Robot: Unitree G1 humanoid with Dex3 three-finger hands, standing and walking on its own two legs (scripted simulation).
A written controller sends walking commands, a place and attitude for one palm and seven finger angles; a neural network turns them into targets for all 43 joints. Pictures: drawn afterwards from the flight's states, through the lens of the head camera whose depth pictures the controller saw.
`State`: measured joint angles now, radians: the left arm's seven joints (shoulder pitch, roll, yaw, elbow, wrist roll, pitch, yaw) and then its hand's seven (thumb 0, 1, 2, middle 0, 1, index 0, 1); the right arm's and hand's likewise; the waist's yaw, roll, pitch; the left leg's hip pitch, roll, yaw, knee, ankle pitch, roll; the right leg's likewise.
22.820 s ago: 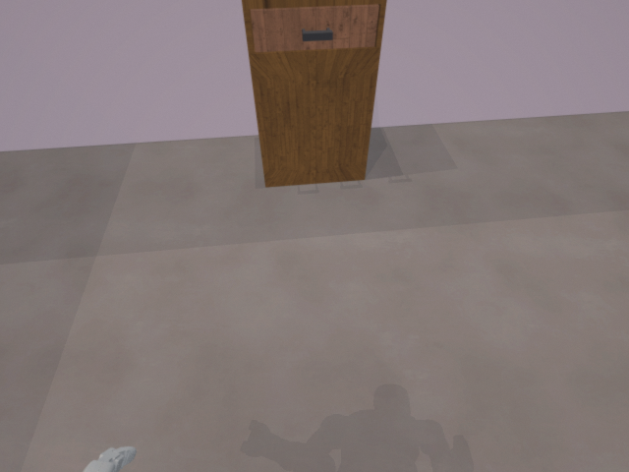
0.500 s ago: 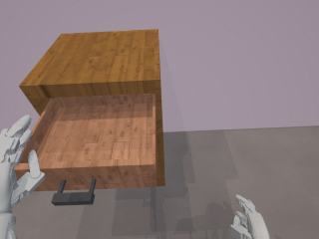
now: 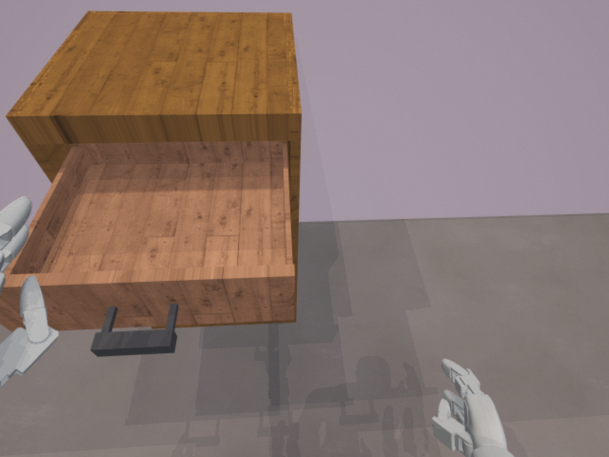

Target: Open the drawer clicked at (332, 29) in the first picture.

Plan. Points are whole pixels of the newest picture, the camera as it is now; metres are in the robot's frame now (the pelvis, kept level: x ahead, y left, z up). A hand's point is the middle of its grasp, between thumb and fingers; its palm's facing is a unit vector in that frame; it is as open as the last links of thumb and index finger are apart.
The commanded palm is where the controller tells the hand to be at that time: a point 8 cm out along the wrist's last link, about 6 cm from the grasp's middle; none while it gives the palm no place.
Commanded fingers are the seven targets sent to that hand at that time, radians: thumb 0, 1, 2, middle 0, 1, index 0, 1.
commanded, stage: step back with the hand held close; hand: left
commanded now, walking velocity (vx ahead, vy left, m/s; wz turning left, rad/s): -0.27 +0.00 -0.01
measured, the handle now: (139, 327) +0.29 +0.26 -0.04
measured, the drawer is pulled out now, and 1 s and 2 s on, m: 0.30 0.30 0.30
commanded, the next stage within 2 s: stop stepping back and stand still in 0.58 s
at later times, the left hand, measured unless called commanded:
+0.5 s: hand out of the picture +0.08 +0.22 +0.17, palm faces +0.34 -0.79 -0.51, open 7.4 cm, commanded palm +0.02 +0.26 +0.18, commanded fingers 0.00 0.90 0.90 -0.20 -0.30 -0.20 -0.30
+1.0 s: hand out of the picture -0.05 +0.21 +0.18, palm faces +0.40 -0.78 -0.47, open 7.4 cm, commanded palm -0.10 +0.24 +0.18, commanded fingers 0.00 0.90 0.90 -0.20 -0.30 -0.20 -0.30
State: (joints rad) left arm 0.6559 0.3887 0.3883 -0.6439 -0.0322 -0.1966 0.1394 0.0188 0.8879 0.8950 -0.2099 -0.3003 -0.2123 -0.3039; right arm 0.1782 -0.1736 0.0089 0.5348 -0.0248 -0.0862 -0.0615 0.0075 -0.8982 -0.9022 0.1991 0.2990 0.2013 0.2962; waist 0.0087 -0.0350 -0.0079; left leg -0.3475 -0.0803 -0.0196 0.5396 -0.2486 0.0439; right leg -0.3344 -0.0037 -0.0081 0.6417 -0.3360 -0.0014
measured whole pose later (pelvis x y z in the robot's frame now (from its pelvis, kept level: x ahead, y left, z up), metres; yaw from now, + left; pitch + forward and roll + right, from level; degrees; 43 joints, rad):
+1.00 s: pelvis -0.23 -0.04 +0.00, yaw +0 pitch +0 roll +1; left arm 0.69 0.40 0.39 -0.60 -0.02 -0.18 0.17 0.02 0.89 0.90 -0.21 -0.30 -0.21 -0.30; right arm 0.32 -0.19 0.02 0.62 0.01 -0.10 -0.05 0.01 -0.90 -0.90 0.20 0.30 0.20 0.30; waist -0.03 -0.02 -0.06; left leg -0.28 0.03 0.04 0.54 -0.26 -0.01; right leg -0.33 0.01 -0.06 0.72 -0.40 0.02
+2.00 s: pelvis -0.24 +0.00 +0.01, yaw +1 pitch +1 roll -1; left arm 0.67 0.39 0.35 -0.61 -0.05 -0.20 0.14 0.02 0.89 0.90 -0.21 -0.30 -0.21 -0.30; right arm 0.17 -0.21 0.01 0.57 0.02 -0.07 -0.05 0.01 -0.90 -0.90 0.20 0.30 0.20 0.30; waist -0.02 -0.01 0.04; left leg -0.24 -0.01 0.06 0.47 -0.24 0.04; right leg -0.22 -0.01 -0.06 0.43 -0.23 0.00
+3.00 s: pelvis -0.27 +0.00 +0.01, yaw +1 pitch -1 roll -1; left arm 0.33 0.21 -0.01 1.01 0.02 0.04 0.01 0.01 0.95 0.89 -0.20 -0.30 -0.21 -0.30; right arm 0.29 -0.22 0.01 1.02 -0.01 0.03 0.00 0.00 -0.90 -0.90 0.20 0.30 0.20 0.30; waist 0.00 -0.03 0.10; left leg -0.24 -0.01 0.08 0.44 -0.19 0.06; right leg -0.22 -0.02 -0.05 0.41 -0.17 0.00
